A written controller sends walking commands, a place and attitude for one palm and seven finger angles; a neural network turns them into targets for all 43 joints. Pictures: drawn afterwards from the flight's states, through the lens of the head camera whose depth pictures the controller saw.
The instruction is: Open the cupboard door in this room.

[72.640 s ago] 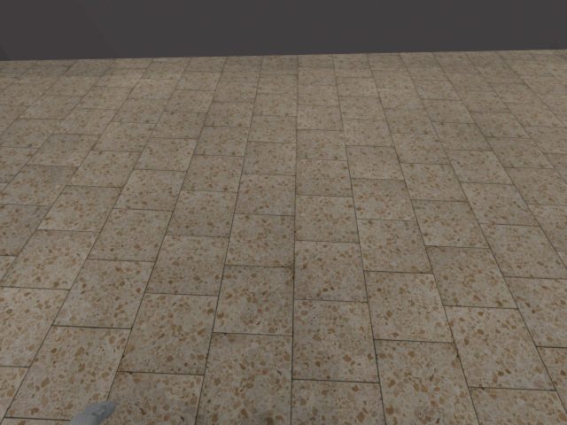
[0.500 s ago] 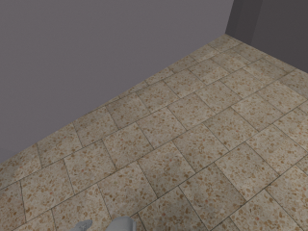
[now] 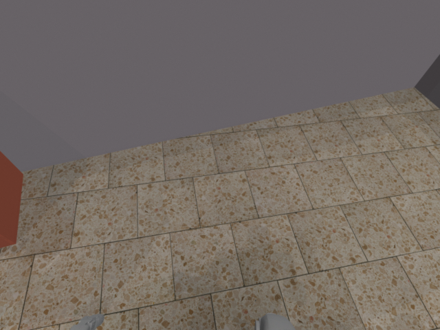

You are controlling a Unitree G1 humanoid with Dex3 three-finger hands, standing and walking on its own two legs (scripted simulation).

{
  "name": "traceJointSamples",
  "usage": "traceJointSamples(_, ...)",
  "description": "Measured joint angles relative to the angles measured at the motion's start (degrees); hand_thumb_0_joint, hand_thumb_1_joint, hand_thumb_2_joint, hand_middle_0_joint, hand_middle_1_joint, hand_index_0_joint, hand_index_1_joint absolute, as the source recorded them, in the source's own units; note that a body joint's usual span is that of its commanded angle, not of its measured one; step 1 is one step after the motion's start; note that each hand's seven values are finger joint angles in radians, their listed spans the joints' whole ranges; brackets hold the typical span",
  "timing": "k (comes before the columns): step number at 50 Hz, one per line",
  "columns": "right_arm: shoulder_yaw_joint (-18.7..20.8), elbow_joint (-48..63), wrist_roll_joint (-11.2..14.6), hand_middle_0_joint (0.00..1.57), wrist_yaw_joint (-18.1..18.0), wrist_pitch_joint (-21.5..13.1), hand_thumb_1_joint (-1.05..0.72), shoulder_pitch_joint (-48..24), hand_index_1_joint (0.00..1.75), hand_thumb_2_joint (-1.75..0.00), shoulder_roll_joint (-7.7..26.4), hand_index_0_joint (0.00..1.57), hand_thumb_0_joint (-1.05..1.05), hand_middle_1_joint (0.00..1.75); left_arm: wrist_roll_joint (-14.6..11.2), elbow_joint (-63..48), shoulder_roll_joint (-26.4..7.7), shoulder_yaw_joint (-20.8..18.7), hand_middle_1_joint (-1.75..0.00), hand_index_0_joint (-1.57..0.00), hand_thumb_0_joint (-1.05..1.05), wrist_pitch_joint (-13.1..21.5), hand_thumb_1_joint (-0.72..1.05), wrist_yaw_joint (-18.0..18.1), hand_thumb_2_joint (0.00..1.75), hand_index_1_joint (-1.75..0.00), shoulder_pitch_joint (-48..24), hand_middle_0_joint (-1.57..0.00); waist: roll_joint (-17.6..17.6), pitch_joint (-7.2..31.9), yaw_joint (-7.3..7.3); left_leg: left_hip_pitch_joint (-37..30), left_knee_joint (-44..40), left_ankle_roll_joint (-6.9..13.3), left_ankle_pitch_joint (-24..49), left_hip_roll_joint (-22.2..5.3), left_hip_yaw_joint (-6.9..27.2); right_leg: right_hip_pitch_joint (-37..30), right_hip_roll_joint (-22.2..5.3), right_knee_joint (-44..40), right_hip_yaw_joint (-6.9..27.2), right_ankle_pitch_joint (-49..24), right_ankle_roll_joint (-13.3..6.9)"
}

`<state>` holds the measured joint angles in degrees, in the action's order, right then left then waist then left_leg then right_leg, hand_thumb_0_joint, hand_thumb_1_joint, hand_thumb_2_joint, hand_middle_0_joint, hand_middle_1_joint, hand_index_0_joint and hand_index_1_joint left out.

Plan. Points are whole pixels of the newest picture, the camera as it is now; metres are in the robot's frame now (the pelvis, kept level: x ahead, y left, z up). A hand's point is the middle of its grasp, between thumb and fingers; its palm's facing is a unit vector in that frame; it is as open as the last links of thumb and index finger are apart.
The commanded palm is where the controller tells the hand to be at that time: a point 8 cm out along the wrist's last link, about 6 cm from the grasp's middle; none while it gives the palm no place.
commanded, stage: turn to face it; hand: left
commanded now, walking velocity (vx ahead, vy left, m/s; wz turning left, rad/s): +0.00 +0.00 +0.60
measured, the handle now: out of the picture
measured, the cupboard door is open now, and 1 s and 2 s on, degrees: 43 43 43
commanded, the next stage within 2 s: take the last steps up to it in 1.78 s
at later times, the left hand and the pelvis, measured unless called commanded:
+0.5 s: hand out of the picture +0.02 +0.14 -0.16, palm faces +0.33 -0.91 -0.25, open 7.3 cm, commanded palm none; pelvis +0.01 -0.06 +0.00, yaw +20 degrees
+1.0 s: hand out of the picture +0.00 +0.20 -0.16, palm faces +0.57 -0.78 -0.26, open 7.4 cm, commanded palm none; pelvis +0.02 -0.04 +0.00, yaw +36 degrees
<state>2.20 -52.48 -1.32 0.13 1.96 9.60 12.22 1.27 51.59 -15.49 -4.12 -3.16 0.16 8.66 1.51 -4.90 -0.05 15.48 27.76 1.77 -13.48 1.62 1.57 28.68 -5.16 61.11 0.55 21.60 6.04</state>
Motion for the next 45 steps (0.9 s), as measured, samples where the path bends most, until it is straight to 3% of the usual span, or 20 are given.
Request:
traceJointSamples(6, 0.8, -0.9, -0.3, 0.20, 0.3, 0.9, -0.90, 1.8, 0.30, -0.90, 0.1, 0.21, 0.00, 0.30, -0.4, -1.4, 1.4, 0.7, -0.30, -0.20, 0.01, 0.4, 0.91, 0.1, 0.89, -0.30, -2.0, -0.20, -1.8, 0.0, 1.71, 1.8, 1.5, -1.8, 0.0, 0.6, 4.0, -6.2, 2.5, -15.7, -0.2, 1.8, -0.8)
traceJointSamples(8, 1.3, -1.1, -0.1, 0.20, 0.3, 1.3, -0.90, 2.3, 0.30, -0.90, 0.5, 0.21, 0.00, 0.30, -0.6, -1.9, 1.9, 1.0, -0.30, -0.20, 0.01, 1.1, 0.91, 0.1, 0.89, -0.30, -2.2, -0.20, -2.5, 0.2, 2.05, 3.2, 3.5, -2.7, -0.8, 1.0, 5.4, -10.1, 3.5, -24.0, -0.9, -1.9, -1.3)
traceJointSamples(10, 2.0, -1.5, 0.4, 0.20, 0.3, 1.7, -0.90, 2.2, 0.30, -0.90, 1.4, 0.21, 0.00, 0.30, -0.2, -2.2, 3.0, 1.3, -0.30, -0.20, 0.01, 2.2, 0.91, 0.4, 0.89, -0.30, -2.0, -0.20, -4.0, 0.0, 1.92, 5.7, 9.5, -3.5, -6.2, 1.2, 6.2, -12.1, 4.1, -27.6, -2.2, -2.1, -4.9)
traceJointSamples(12, 2.6, -1.9, 0.3, 0.20, 0.4, 2.3, -0.91, 1.8, 0.30, -0.90, 2.3, 0.21, 0.00, 0.30, 0.0, -2.2, 4.2, 2.1, -0.30, -0.20, 0.01, 2.6, 0.91, 0.7, 0.89, -0.30, -1.5, -0.20, -4.7, -0.6, 2.40, 9.8, 22.3, -3.8, -12.7, 1.7, 4.3, -12.9, 3.3, -27.4, -3.9, -2.3, -6.9)
traceJointSamples(14, 3.0, -2.3, 0.1, 0.20, 0.8, 2.7, -0.91, 1.5, 0.30, -0.90, 2.9, 0.20, 0.00, 0.30, -0.1, -2.0, 5.0, 2.4, -0.30, -0.20, 0.01, 2.5, 0.91, 0.9, 0.89, -0.30, -0.6, -0.20, -4.6, -0.9, 2.70, 12.8, 32.9, -4.6, -12.2, 1.0, 1.8, -14.6, 2.4, -29.2, -5.5, -3.1, -7.4)
traceJointSamples(17, 3.1, -2.4, 0.2, 0.20, 1.3, 3.0, -0.91, 1.2, 0.30, -0.90, 3.1, 0.20, 0.00, 0.30, -0.2, -1.6, 5.7, 2.6, -0.30, -0.20, 0.01, 2.5, 0.91, 1.1, 0.89, -0.30, 0.7, -0.20, -3.7, -0.8, 3.09, 14.4, 38.9, -5.8, -9.3, -1.1, -0.7, -16.8, 1.2, -31.9, -7.9, -4.0, -7.5)
traceJointSamples(24, 2.5, -2.7, 0.2, 0.20, 1.6, 3.6, -0.91, -1.0, 0.30, -0.90, 2.6, 0.20, 0.00, 0.30, 0.1, -1.0, 5.6, 2.3, -0.30, -0.20, 0.01, 3.2, 0.92, 1.1, 0.89, -0.30, 2.8, -0.20, -1.3, -1.3, 1.55, 10.4, 28.7, -6.5, -10.4, -3.7, -3.4, -18.8, -1.2, -32.7, -13.8, -3.2, -7.3)
traceJointSamples(29, 1.8, -1.2, 0.4, 0.20, 1.7, 2.8, -0.91, -4.2, 0.30, -0.90, 2.0, 0.20, 0.01, 0.30, 0.5, 0.0, 3.5, 1.5, -0.30, -0.20, 0.00, 3.0, 0.92, 0.8, 0.89, -0.30, 4.5, -0.20, 0.4, -2.0, -0.28, 5.3, 16.0, -5.2, -10.8, -3.3, -6.3, -18.0, -3.3, -28.7, -17.1, -0.6, -6.1)
traceJointSamples(31, 1.5, 0.1, 0.4, 0.20, 1.8, 2.0, -0.91, -5.1, 0.30, -0.90, 1.9, 0.20, 0.00, 0.30, 0.3, 0.5, 2.4, 1.0, -0.30, -0.20, 0.01, 2.7, 0.91, 0.6, 0.89, -0.30, 5.6, -0.20, 1.0, -1.7, -0.53, 2.1, 8.6, -4.2, -5.9, -2.6, -7.3, -16.8, -4.5, -25.1, -18.1, 1.5, -5.1)
traceJointSamples(32, 1.5, 0.8, 0.2, 0.20, 1.8, 1.3, -0.91, -5.3, 0.30, -0.90, 2.0, 0.20, 0.00, 0.30, 0.1, 0.7, 1.9, 0.7, -0.30, -0.20, 0.01, 2.3, 0.91, 0.4, 0.89, -0.30, 6.1, -0.20, 1.1, -1.3, -0.45, 1.4, 6.4, -1.8, -3.8, -2.3, -7.1, -15.0, -5.1, -21.5, -17.8, 2.7, -4.4)
traceJointSamples(34, 1.3, 1.6, 0.2, 0.20, 1.4, 0.2, -0.91, -5.9, 0.30, -0.90, 1.3, 0.20, 0.00, 0.30, -0.1, 1.5, 0.4, 0.3, -0.30, -0.20, 0.01, 0.7, 0.91, 0.5, 0.89, -0.30, 5.3, -0.20, 2.3, -1.7, -0.56, 2.8, 9.0, 0.6, -5.2, -1.1, -6.4, -10.1, -4.7, -10.4, -11.9, 9.0, -2.8)
traceJointSamples(36, 0.8, 2.0, 0.1, 0.20, 0.9, -0.3, -0.91, -5.4, 0.30, -0.90, 0.8, 0.20, 0.00, 0.30, 0.0, 2.0, -0.4, 0.0, -0.30, -0.20, 0.01, -0.5, 0.91, 0.7, 0.89, -0.30, 4.2, -0.20, 2.5, -1.7, -0.69, 2.7, 8.6, 0.8, -5.6, -0.9, -5.3, -5.8, -2.9, -1.7, -7.4, 9.9, -1.9)
traceJointSamples(39, 0.3, 1.7, 0.0, 0.20, 0.1, -0.3, -0.91, -4.0, 0.30, -0.90, 0.5, 0.20, 0.00, 0.30, 0.1, 1.6, -0.6, -0.3, -0.30, -0.20, 0.01, -0.8, 0.92, 0.4, 0.89, -0.30, 2.5, -0.20, 1.7, -1.2, -0.69, 1.3, 4.9, 0.3, -3.5, -0.6, -3.3, -1.4, -1.4, 4.2, -3.4, 4.9, -1.1)
traceJointSamples(45, 0.0, 0.1, 0.0, 0.20, 0.0, -0.1, -0.91, -0.9, 0.30, -0.90, 0.2, 0.21, 0.00, 0.30, 0.0, -0.5, 0.1, 0.1, -0.30, -0.20, 0.01, 0.1, 0.91, 0.0, 0.89, -0.30, 0.1, -0.19, 0.1, -0.2, -0.09, -0.6, 0.4, 0.1, -0.8, -0.2, 0.3, -0.3, -0.4, -0.9, -0.3, 0.9, -0.2)
